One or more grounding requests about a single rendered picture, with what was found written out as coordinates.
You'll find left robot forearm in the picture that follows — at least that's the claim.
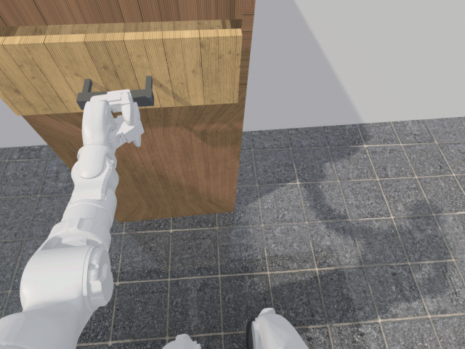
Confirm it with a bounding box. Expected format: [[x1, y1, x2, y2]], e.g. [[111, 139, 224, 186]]
[[20, 145, 119, 307]]

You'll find left robot upper arm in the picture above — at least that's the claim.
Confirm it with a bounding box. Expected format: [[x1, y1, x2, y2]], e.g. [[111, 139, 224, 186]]
[[0, 245, 113, 349]]

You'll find handle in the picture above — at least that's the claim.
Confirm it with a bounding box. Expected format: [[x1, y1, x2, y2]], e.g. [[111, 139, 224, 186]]
[[76, 76, 154, 110]]

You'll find right robot thigh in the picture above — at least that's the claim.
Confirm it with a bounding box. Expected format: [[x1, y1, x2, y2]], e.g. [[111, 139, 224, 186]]
[[251, 314, 309, 349]]

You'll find robot left shin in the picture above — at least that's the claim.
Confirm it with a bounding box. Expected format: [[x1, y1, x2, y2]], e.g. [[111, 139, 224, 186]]
[[175, 334, 191, 340]]

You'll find drawer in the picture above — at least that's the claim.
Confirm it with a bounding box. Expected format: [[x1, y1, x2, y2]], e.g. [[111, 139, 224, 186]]
[[0, 20, 243, 116]]

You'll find left robot hand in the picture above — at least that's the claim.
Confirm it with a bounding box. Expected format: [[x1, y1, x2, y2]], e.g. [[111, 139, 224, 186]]
[[82, 89, 144, 154]]

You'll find cabinet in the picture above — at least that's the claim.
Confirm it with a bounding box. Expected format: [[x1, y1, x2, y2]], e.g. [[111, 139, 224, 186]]
[[0, 0, 256, 222]]

